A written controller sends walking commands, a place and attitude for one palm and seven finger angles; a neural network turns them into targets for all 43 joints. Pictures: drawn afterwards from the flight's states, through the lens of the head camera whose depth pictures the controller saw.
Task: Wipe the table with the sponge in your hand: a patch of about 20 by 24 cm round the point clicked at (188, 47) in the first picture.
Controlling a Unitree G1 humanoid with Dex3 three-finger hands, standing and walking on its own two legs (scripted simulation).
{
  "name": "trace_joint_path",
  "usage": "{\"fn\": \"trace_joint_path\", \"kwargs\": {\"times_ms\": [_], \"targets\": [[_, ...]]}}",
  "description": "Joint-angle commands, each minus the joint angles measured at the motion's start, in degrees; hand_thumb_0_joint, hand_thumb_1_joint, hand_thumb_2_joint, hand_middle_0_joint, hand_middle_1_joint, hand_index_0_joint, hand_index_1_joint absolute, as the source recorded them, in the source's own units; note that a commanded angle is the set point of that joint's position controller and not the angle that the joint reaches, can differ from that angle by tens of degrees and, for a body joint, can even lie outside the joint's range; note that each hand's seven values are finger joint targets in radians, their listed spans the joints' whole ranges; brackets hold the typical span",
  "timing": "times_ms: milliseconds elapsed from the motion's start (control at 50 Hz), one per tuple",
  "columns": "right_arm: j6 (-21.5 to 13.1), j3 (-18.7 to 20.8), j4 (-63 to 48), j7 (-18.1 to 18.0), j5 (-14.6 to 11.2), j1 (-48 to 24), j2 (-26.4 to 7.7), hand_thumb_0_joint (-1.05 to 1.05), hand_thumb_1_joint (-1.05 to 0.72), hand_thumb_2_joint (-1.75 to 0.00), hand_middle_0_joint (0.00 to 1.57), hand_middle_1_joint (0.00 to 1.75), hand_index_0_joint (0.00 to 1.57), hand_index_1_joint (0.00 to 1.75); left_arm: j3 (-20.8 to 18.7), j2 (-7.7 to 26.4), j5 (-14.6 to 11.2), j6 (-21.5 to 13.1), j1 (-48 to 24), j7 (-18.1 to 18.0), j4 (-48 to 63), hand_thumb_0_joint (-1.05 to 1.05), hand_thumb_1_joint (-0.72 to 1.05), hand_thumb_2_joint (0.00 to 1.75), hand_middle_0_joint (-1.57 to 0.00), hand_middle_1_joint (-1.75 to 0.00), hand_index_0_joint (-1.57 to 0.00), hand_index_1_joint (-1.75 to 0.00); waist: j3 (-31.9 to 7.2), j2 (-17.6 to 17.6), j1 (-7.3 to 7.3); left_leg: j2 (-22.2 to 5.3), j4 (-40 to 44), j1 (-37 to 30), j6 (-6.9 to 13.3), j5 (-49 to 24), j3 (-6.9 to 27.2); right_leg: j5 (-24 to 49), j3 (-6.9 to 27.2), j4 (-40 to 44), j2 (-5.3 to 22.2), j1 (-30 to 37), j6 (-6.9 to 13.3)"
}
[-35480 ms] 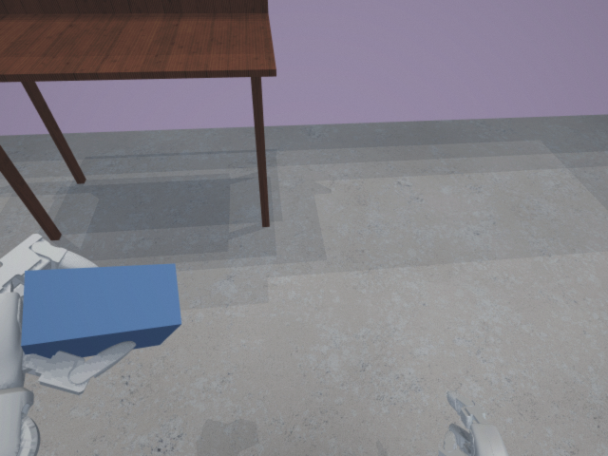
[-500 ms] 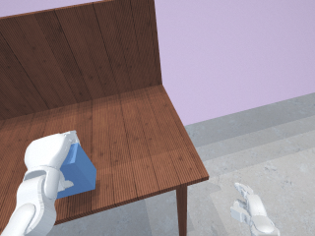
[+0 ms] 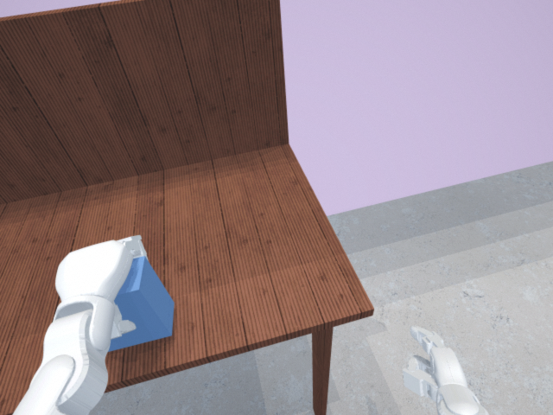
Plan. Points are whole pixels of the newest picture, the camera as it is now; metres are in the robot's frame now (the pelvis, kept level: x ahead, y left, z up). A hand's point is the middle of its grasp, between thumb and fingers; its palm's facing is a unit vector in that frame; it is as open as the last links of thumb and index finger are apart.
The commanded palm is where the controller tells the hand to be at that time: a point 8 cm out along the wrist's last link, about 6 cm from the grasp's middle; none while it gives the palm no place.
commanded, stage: lower the sponge onto the table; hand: left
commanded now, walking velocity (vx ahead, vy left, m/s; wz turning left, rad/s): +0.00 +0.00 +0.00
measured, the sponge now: (130, 312) +0.23 +0.28 +0.03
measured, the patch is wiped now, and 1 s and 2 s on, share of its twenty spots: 0.00 0.25 0.40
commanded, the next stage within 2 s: wipe forward along the first lane in 0.40 s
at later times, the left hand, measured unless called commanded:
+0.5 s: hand (133, 289) +0.25 +0.26 +0.07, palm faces +0.00 -0.09 -1.00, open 10.1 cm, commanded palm +0.22 +0.26 +0.12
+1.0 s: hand (133, 265) +0.29 +0.29 +0.07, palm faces -0.05 -0.05 -1.00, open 10.1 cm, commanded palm +0.26 +0.29 +0.10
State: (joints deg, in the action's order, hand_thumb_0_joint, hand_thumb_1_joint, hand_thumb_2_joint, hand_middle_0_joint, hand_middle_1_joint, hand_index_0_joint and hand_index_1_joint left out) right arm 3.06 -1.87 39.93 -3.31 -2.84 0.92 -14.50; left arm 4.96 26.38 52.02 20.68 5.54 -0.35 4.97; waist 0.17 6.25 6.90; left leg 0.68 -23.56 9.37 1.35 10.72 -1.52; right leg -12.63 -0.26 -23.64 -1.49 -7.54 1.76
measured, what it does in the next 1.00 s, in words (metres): stands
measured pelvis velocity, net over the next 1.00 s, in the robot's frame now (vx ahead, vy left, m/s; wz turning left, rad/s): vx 0.01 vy -0.01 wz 0.01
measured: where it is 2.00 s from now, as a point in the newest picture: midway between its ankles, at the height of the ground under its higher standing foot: outside the picture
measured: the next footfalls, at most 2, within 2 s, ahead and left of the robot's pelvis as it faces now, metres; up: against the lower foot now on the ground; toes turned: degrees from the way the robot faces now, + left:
none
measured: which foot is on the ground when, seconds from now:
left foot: down 0.00-1.00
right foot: down 0.00-1.00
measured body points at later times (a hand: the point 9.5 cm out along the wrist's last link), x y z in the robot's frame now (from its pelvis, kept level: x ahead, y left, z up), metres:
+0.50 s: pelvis +0.01 +0.00 +0.00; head +0.00 -0.04 +0.45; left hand +0.24 +0.26 +0.12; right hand +0.26 -0.19 -0.09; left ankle +0.03 +0.10 -0.74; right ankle +0.01 -0.10 -0.74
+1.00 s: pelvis +0.01 -0.01 +0.00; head +0.01 -0.05 +0.44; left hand +0.29 +0.29 +0.12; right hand +0.22 -0.24 -0.11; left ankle +0.03 +0.10 -0.74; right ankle +0.01 -0.10 -0.74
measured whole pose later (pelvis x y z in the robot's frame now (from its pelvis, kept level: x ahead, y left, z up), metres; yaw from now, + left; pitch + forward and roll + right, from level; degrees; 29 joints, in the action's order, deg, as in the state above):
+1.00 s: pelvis +0.01 -0.01 +0.00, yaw +0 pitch +0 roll +0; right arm 4.9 -0.7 40.4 -3.9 -4.1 4.3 -16.2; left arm 3.5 27.0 54.1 17.7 -5.7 -1.3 -11.6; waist -2.3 5.4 5.0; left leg -0.2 -26.9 14.7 0.5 12.6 -0.6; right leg -14.5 -1.0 -26.6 -2.4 -12.6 2.7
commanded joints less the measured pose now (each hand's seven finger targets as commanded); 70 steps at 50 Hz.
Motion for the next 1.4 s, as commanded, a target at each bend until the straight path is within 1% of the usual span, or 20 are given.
{"fn": "trace_joint_path", "kwargs": {"times_ms": [0, 120, 200, 220, 400, 420, 600, 620, 700, 720, 800, 820, 900, 920, 1000, 1020, 1100, 1120, 1300, 1380], "targets": [[-3.3, 1.94, -10.28, -0.21, 0.18, -14.0, -5.59, 0.0, -0.9, -0.9, 0.2, 0.3, 0.2, 0.3, -7.66, 12.52, 2.17, -1.24, -14.84, -2.16, 11.24, 0.0, 0.1, 1.3, -1.2, -1.6, -1.2, -1.6, -9.41, -2.89, -0.02, 0.63, 2.99, -4.64, 0.61, -6.24, 5.86, 3.01, 6.77, 4.93, -0.37, -1.36, 2.98], [-3.6, 2.66, -10.63, 0.27, 0.42, -12.27, -5.21, 0.0, -0.9, -0.9, 0.2, 0.3, 0.2, 0.3, -5.09, 8.35, 2.54, -2.38, -12.15, -3.85, 11.84, 0.0, 0.1, 1.3, -1.2, -1.6, -1.2, -1.6, -11.81, -3.05, 0.35, -0.13, 2.66, -5.45, 0.66, -9.36, 5.64, 6.24, 4.56, 3.76, -0.37, -0.34, 2.97], [-2.68, 2.36, -10.0, 0.79, 0.24, -14.04, -5.52, 0.0, -0.9, -0.9, 0.2, 0.3, 0.2, 0.3, -5.4, 9.18, 3.55, -0.19, -12.95, -4.37, 10.8, 0.0, 0.1, 1.3, -1.2, -1.6, -1.2, -1.6, -10.44, -2.52, 0.54, -0.07, 3.2, -5.16, 0.06, -9.42, 6.3, 5.74, 6.25, 3.88, -0.87, -1.16, 3.4], [-2.66, 2.39, -10.7, 0.89, 0.13, -13.26, -5.26, 0.0, -0.9, -0.9, 0.2, 0.3, 0.2, 0.3, -2.48, 6.17, 3.26, 0.24, -12.51, -4.24, 11.21, 0.0, 0.1, 1.3, -1.2, -1.6, -1.2, -1.6, -10.99, -2.1, 0.09, -0.32, 3.08, -4.76, 0.35, -9.36, 5.63, 5.99, 3.99, 3.39, -0.46, -0.85, 2.98], [-1.76, 2.16, -10.24, 1.45, 0.01, -14.03, -5.57, 0.0, -0.9, -0.9, 0.2, 0.3, 0.2, 0.3, -1.97, 6.22, 3.65, 1.82, -12.06, -3.8, 9.26, 0.0, 0.1, 1.3, -1.2, -1.6, -1.2, -1.6, -9.48, -4.66, -0.13, -0.05, 2.74, -4.29, 0.28, -8.72, 6.22, 5.82, 6.0, 3.6, -1.03, -1.86, 3.29], [-1.85, 2.25, -11.07, 1.42, -0.1, -13.3, -5.15, 0.0, -0.9, -0.9, 0.2, 0.3, 0.2, 0.3, 0.61, 3.26, 3.24, 1.89, -11.01, -3.59, 9.65, 0.0, 0.1, 1.3, -1.2, -1.6, -1.2, -1.6, -10.09, -4.65, -0.26, -0.02, 2.5, -3.99, 0.72, -8.74, 5.56, 6.19, 3.99, 3.23, -0.61, -1.33, 2.86], [-1.36, 2.25, -8.91, 0.4, -0.19, -12.35, -6.33, 0.0, -0.9, -0.9, 0.2, 0.3, 0.2, 0.3, -6.56, 10.8, 3.62, 0.99, -13.33, -3.69, 1.69, 0.0, 0.1, 1.3, -1.2, -1.6, -1.2, -1.6, -9.52, -6.59, -0.36, 0.93, 1.02, -2.71, 0.66, -8.46, 5.09, 7.75, 7.04, 3.7, -0.66, -1.76, 3.05], [-1.27, 2.14, -9.74, 0.26, -0.34, -12.06, -5.88, 0.0, -0.9, -0.9, 0.2, 0.3, 0.2, 0.3, -2.51, 6.6, 3.35, 1.16, -14.02, -3.2, 1.51, 0.0, 0.1, 1.3, -1.2, -1.6, -1.2, -1.6, -9.39, -6.45, -1.04, 0.96, 0.88, -2.11, 0.92, -8.32, 4.28, 8.05, 5.04, 3.45, -0.28, -1.75, 2.58], [-1.22, 2.21, -8.39, -0.37, -0.59, -11.29, -6.73, 0.0, -0.9, -0.9, 0.2, 0.3, 0.2, 0.3, -4.9, 10.37, 3.56, 0.95, -18.83, -2.85, -4.23, 0.0, 0.1, 1.3, -1.2, -1.6, -1.2, -1.6, -8.14, -6.69, -1.51, 1.25, 0.71, -1.29, 0.88, -5.27, 4.46, 4.65, 6.46, 4.18, -0.52, -3.89, 2.65], [-1.23, 2.37, -9.12, -0.53, -0.75, -10.48, -6.53, 0.0, -0.9, -0.9, 0.2, 0.3, 0.2, 0.3, -2.9, 8.34, 3.37, 0.79, -18.87, -2.46, -4.94, 0.0, 0.1, 1.3, -1.2, -1.6, -1.2, -1.6, -8.85, -7.02, -1.84, 1.26, 0.36, -0.49, 1.21, -5.34, 3.86, 5.42, 4.89, 3.69, -0.16, -3.17, 2.21], [-1.17, 2.58, -8.15, -0.85, -0.83, -9.41, -7.22, 0.0, -0.9, -0.9, 0.2, 0.3, 0.2, 0.3, -6.3, 11.83, 3.04, -0.55, -19.51, -2.0, -9.98, 0.0, 0.1, 1.3, -1.2, -1.6, -1.2, -1.6, -9.16, -8.8, -1.67, 1.68, -0.33, 0.53, 1.18, -4.72, 3.96, 5.86, 6.54, 3.65, -0.23, -3.27, 2.12], [-1.15, 2.71, -8.85, -0.96, -0.99, -8.66, -7.11, 0.0, -0.9, -0.9, 0.2, 0.3, 0.2, 0.3, -3.74, 9.46, 2.94, -0.89, -20.84, -1.62, -10.12, 0.0, 0.1, 1.3, -1.2, -1.6, -1.2, -1.6, -9.98, -8.36, -2.37, 1.53, -0.73, 1.05, 1.43, -4.8, 3.27, 6.85, 5.12, 3.17, 0.06, -3.1, 1.77], [-1.24, 3.24, -8.42, -0.8, -0.98, -7.52, -7.63, 0.0, -0.9, -0.9, 0.2, 0.3, 0.2, 0.3, -7.36, 12.72, 2.87, -2.88, -19.91, -1.67, -12.53, 0.0, 0.1, 1.3, -1.2, -1.6, -1.2, -1.6, -10.8, -8.08, -1.86, 1.86, -1.75, 1.72, 1.37, -5.82, 3.46, 9.59, 6.79, 2.44, 0.02, -2.84, 1.96], [-1.22, 3.29, -9.1, -0.8, -1.03, -6.74, -7.4, 0.0, -0.9, -0.9, 0.2, 0.3, 0.2, 0.3, -5.22, 10.42, 2.59, -3.1, -19.46, -1.56, -12.93, 0.0, 0.1, 1.3, -1.2, -1.6, -1.2, -1.6, -10.94, -8.33, -2.18, 1.7, -1.91, 2.46, 1.56, -5.77, 2.94, 10.07, 5.19, 2.03, 0.34, -2.71, 1.59], [-1.3, 3.7, -8.63, -0.73, -1.12, -6.09, -8.06, 0.0, -0.9, -0.9, 0.2, 0.3, 0.2, 0.3, -9.16, 13.98, 2.27, -4.45, -18.75, -2.1, -15.16, 0.0, 0.1, 1.3, -1.2, -1.6, -1.2, -1.6, -10.41, -9.71, -1.84, 1.81, -2.46, 3.73, 1.47, -5.61, 3.28, 11.1, 7.01, 1.73, 0.22, -3.06, 1.71], [-1.23, 3.76, -8.82, -0.86, -1.19, -5.17, -8.02, 0.0, -0.9, -0.9, 0.2, 0.3, 0.2, 0.3, -6.99, 11.97, 2.1, -4.55, -19.71, -2.14, -16.02, 0.0, 0.1, 1.3, -1.2, -1.6, -1.2, -1.6, -10.18, -10.06, -2.5, 1.67, -2.56, 4.4, 1.64, -4.92, 2.66, 10.64, 5.63, 1.6, 0.53, -3.32, 1.24], [-1.29, 4.08, -7.96, -1.04, -1.38, -4.85, -8.58, 0.0, -0.9, -0.9, 0.2, 0.3, 0.2, 0.3, -9.26, 15.03, 2.86, -5.13, -22.05, -2.71, -18.85, 0.0, 0.1, 1.3, -1.2, -1.6, -1.2, -1.6, -9.36, -9.51, -2.39, 1.78, -2.68, 4.97, 1.52, -3.65, 2.99, 7.88, 6.66, 2.1, 0.25, -5.34, 1.54], [-1.23, 4.08, -8.21, -0.98, -1.51, -3.96, -8.32, 0.0, -0.9, -0.9, 0.2, 0.3, 0.2, 0.3, -6.25, 12.05, 2.82, -5.16, -23.08, -2.69, -19.36, 0.0, 0.1, 1.3, -1.2, -1.6, -1.2, -1.6, -9.48, -8.87, -3.09, 1.53, -2.37, 5.38, 1.65, -3.1, 2.54, 7.1, 4.99, 1.87, 0.44, -5.67, 1.28], [-0.85, 4.09, -7.08, -1.55, -1.81, -2.29, -9.25, 0.0, -0.9, -0.9, 0.2, 0.3, 0.2, 0.3, -9.33, 17.77, 3.47, -6.36, -31.64, -2.72, -26.27, 0.0, 0.1, 1.3, -1.2, -1.6, -1.2, -1.6, -10.46, -9.3, -3.5, 1.35, -1.98, 6.3, 1.79, -0.51, 2.93, 2.92, 5.14, 2.55, 0.23, -6.9, 1.39], [-0.64, 4.15, -7.18, -1.36, -1.99, -1.17, -8.97, 0.0, -0.9, -0.9, 0.2, 0.3, 0.2, 0.3, -6.95, 15.57, 3.84, -7.32, -33.8, -2.63, -29.06, 0.0, 0.1, 1.3, -1.2, -1.6, -1.2, -1.6, -10.75, -8.41, -4.06, 1.07, -2.06, 6.31, 1.77, -0.61, 2.59, 2.93, 3.71, 2.39, 0.44, -7.93, 1.26]]}}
